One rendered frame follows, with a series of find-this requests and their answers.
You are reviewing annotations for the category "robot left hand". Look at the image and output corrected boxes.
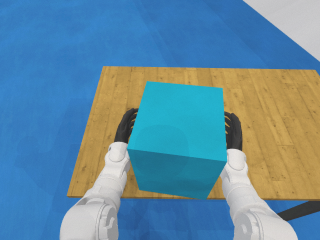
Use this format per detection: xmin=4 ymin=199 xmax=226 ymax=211
xmin=114 ymin=108 xmax=139 ymax=144

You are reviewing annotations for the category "left robot forearm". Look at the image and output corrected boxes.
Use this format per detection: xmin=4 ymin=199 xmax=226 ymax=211
xmin=59 ymin=142 xmax=131 ymax=240

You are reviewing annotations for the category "right robot upper arm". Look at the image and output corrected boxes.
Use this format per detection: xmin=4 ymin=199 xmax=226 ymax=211
xmin=233 ymin=211 xmax=298 ymax=240

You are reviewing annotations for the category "left robot upper arm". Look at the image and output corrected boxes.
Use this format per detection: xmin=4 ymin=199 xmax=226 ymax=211
xmin=60 ymin=203 xmax=119 ymax=240

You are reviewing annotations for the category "carton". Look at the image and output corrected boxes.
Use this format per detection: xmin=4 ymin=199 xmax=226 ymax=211
xmin=127 ymin=81 xmax=228 ymax=200

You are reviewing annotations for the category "table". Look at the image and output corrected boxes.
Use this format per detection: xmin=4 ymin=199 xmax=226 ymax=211
xmin=66 ymin=66 xmax=320 ymax=222

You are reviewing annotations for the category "robot right hand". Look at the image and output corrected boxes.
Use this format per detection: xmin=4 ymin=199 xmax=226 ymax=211
xmin=224 ymin=111 xmax=243 ymax=151

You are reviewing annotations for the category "right robot forearm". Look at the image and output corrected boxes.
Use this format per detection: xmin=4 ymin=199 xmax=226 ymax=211
xmin=220 ymin=148 xmax=298 ymax=240

